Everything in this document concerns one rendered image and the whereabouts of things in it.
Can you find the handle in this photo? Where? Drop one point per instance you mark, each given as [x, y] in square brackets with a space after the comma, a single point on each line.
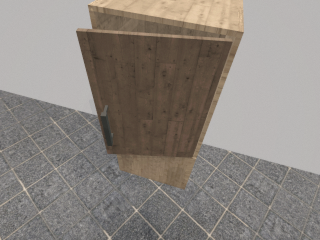
[106, 126]

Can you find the cupboard door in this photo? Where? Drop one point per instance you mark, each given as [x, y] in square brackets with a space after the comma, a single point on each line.
[158, 87]

